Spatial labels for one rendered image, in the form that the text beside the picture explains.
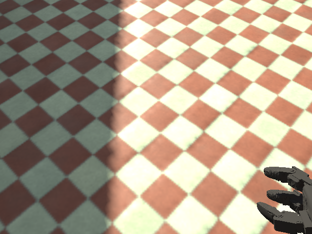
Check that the right robot hand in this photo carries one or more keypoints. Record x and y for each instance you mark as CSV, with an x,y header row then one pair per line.
x,y
289,222

